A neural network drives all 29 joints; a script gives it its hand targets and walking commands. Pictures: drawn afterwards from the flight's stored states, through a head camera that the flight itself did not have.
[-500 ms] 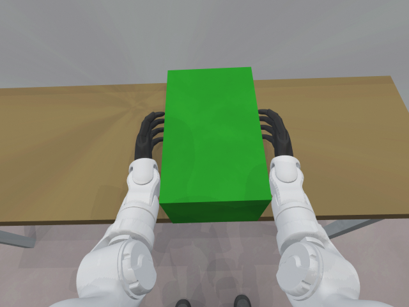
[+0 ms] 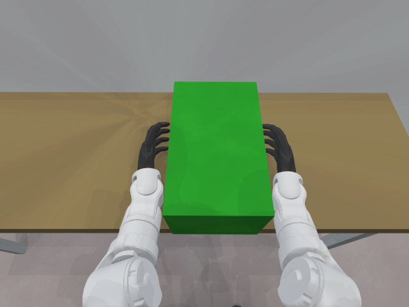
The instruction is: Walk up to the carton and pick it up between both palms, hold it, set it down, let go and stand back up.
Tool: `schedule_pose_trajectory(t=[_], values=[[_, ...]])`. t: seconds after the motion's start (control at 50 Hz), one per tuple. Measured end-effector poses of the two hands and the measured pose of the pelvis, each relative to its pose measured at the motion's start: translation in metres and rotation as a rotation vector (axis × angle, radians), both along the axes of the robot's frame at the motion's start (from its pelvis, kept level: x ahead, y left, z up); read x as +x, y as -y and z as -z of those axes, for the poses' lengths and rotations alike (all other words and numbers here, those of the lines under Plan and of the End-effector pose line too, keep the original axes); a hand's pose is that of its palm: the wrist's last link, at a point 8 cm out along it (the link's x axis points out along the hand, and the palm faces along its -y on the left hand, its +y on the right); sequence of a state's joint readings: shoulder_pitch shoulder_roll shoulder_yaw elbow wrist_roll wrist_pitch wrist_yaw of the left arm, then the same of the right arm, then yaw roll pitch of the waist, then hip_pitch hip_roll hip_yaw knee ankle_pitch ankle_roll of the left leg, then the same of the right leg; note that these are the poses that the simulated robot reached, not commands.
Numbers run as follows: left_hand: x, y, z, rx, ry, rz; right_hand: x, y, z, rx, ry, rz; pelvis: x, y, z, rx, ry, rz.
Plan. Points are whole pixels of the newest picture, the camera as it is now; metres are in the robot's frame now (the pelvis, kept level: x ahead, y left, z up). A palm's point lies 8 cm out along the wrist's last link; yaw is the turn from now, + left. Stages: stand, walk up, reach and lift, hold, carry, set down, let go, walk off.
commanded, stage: reach and lift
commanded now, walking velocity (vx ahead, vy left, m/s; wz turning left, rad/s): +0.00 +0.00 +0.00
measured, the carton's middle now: (215, 157) +0.43 -0.04 -0.03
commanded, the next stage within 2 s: none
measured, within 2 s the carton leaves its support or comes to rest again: leaves its support in 1.40 s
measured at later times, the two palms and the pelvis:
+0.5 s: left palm (149, 164) +0.41 +0.10 +0.00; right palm (284, 164) +0.38 -0.17 +0.00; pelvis -0.01 -0.01 +0.00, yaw +1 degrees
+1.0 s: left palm (149, 164) +0.41 +0.10 +0.00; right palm (284, 164) +0.38 -0.17 +0.00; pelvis -0.01 -0.01 +0.00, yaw +0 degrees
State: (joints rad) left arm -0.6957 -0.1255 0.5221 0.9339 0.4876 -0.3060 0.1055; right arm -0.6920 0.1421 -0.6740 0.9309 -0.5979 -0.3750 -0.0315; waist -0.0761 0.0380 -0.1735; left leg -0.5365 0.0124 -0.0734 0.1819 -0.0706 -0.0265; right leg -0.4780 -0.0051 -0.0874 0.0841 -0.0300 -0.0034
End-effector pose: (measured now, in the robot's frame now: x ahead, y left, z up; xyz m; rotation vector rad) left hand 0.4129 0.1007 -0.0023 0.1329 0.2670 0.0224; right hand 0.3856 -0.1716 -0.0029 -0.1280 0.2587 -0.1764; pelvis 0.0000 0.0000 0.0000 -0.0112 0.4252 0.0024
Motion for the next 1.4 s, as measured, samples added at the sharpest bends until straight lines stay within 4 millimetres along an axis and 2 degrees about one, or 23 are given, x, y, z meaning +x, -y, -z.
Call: schedule_pose_trajectory(t=[0.42, 1.1, 1.4], values=[[-0.006, 0.001, 0.000, -0.004, -0.007, -0.018, -0.001, 0.002, 0.000, -0.010, 0.000, -0.017, -0.004, 0.007, 0.000, 0.000, 0.008, -0.010], [-0.007, 0.002, 0.002, -0.028, -0.013, -0.022, -0.002, 0.000, -0.001, -0.039, 0.014, -0.016, -0.007, 0.005, 0.002, -0.001, -0.032, -0.009], [-0.025, -0.002, -0.001, -0.070, -0.037, -0.023, -0.024, -0.004, -0.008, -0.016, 0.000, 0.013, -0.014, -0.003, 0.001, -0.002, -0.016, -0.011]])
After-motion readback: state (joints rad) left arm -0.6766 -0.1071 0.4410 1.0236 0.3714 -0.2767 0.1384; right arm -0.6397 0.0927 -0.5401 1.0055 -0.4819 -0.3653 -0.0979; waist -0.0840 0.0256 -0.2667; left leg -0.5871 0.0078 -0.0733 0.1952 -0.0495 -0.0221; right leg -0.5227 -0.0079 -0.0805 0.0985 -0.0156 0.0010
